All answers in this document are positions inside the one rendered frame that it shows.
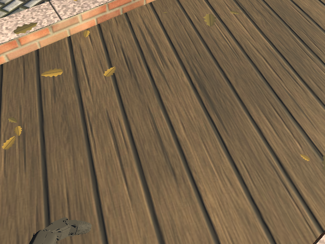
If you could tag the left robot hand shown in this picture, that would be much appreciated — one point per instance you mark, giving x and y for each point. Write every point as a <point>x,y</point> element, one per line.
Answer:
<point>59,230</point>

